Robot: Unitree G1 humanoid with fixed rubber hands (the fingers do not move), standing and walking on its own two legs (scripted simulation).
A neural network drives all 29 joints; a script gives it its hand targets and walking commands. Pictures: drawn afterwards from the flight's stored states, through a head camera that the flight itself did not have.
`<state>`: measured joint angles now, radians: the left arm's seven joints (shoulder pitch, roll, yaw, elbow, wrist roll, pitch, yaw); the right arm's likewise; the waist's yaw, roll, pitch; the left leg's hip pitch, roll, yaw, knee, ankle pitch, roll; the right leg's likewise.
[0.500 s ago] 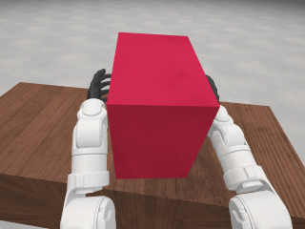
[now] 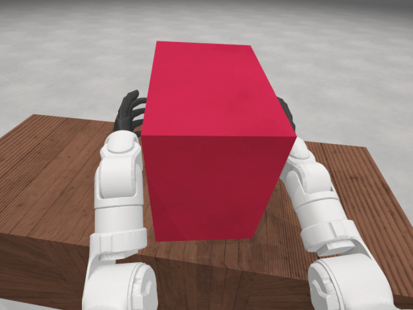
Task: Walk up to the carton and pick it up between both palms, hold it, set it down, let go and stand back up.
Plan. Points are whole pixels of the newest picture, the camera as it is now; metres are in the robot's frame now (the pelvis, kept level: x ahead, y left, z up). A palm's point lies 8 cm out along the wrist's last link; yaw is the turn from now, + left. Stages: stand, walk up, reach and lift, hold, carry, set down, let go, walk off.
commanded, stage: hold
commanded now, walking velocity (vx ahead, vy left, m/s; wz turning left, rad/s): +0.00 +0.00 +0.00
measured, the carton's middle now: (204, 140) +0.40 +0.01 +0.18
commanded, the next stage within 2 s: set down in 1.50 s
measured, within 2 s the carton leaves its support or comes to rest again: neither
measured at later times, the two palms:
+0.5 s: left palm (125, 135) +0.36 +0.15 +0.22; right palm (281, 138) +0.36 -0.14 +0.20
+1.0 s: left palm (126, 136) +0.36 +0.15 +0.22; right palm (281, 139) +0.36 -0.14 +0.20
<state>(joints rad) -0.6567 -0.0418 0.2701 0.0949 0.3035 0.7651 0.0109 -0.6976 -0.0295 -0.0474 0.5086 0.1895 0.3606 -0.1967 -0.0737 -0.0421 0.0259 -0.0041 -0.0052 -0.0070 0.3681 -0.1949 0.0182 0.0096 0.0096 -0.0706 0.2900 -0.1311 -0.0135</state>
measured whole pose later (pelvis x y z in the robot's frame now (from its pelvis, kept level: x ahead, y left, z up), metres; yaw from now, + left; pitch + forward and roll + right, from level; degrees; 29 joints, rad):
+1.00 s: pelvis +0.01 +0.00 +0.00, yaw +0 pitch -10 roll -1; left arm -0.62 -0.05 0.27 0.04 0.33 0.78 -0.02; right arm -0.67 -0.02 -0.03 0.47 0.19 0.36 -0.21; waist -0.08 -0.05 0.05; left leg 0.02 -0.01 -0.01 0.36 -0.20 0.02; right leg 0.04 0.01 -0.07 0.28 -0.14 -0.01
